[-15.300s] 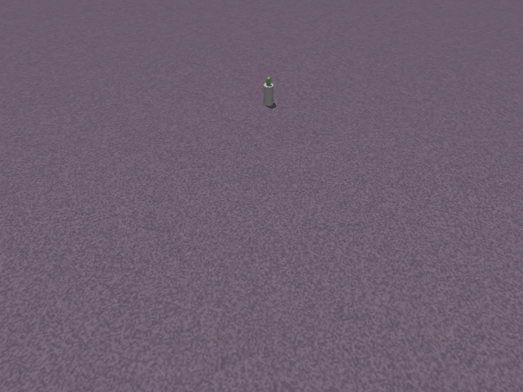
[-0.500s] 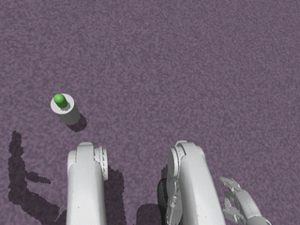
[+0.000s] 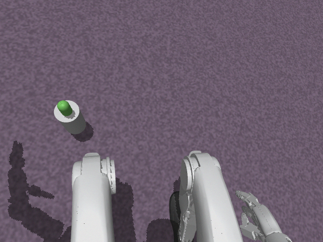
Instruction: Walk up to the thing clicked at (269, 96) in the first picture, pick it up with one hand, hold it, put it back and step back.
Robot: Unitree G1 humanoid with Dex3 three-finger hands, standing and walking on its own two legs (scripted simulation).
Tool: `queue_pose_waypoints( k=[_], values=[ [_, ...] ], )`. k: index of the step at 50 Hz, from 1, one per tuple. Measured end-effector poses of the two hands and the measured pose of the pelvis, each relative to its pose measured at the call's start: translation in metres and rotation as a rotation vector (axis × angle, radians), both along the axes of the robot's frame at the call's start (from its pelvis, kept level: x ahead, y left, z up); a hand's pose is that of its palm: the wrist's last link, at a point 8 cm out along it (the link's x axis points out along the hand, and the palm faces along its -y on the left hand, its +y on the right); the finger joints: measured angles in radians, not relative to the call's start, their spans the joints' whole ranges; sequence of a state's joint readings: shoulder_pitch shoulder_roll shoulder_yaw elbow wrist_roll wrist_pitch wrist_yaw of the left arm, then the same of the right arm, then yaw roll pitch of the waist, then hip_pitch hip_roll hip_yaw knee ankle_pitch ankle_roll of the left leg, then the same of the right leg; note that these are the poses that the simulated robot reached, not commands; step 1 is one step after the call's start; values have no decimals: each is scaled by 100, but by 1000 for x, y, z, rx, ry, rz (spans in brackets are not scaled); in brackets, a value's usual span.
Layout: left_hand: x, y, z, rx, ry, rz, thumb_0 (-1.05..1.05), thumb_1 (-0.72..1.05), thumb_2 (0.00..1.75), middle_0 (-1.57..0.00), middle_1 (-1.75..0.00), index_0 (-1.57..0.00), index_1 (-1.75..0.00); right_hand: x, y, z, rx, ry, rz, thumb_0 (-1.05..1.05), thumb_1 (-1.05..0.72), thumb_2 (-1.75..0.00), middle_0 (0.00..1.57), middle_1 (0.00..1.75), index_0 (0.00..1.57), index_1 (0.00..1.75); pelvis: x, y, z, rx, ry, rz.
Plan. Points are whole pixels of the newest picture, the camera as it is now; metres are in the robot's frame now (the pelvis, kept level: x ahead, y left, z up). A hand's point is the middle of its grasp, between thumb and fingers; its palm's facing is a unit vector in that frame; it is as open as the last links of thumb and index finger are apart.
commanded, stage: go down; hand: left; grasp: from the side
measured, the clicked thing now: (69, 115) +0.47 +0.26 -0.26
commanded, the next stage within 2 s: none
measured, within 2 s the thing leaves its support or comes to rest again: neither
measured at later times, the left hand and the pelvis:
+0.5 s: hand out of the picture +0.36 +0.44 +0.03, palm faces +0.23 -0.97 -0.06, open 17.6 cm; pelvis +0.00 +0.00 +0.00, yaw +0 degrees
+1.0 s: hand out of the picture +0.37 +0.44 +0.03, palm faces +0.23 -0.97 -0.06, open 17.7 cm; pelvis +0.00 +0.00 +0.00, yaw +0 degrees
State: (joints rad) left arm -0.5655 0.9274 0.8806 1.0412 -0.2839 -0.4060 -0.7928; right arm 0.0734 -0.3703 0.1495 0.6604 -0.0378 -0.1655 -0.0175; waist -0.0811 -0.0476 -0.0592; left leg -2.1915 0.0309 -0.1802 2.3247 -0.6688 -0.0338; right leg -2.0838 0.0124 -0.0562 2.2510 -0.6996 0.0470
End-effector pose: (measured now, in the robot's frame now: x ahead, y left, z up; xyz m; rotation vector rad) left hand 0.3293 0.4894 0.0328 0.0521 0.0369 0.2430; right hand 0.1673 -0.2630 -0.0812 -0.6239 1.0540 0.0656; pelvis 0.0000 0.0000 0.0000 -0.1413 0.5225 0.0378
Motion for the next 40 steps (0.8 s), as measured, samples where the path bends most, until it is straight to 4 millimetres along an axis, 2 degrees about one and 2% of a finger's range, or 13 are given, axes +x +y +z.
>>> queue_pose_waypoints(
  k=[11, 24, 40],
  values=[
    [9, -3, -2, 7, -5, -10, -1, -59, 5, -6, -7, -6, -7, 3, -2, -1, -9, 2, 1, 0, -91, -90, 21, 30, 21, 30, 2, -1, -3, -2, 0, 1],
    [1, -1, -1, 6, 3, -10, -1, -60, 5, -6, -8, -6, -8, 4, -1, -1, -3, 4, 1, 0, -91, -90, 21, 30, 21, 30, 2, -1, -1, 0, 5, 0],
    [8, -5, 2, 5, -1, -27, -1, -61, 5, -6, -9, -6, -8, 9, 2, 4, 0, -22, -9, 0, -91, -90, 21, 30, 21, 30, 3, 1, 2, -4, 8, 3]
  ],
)
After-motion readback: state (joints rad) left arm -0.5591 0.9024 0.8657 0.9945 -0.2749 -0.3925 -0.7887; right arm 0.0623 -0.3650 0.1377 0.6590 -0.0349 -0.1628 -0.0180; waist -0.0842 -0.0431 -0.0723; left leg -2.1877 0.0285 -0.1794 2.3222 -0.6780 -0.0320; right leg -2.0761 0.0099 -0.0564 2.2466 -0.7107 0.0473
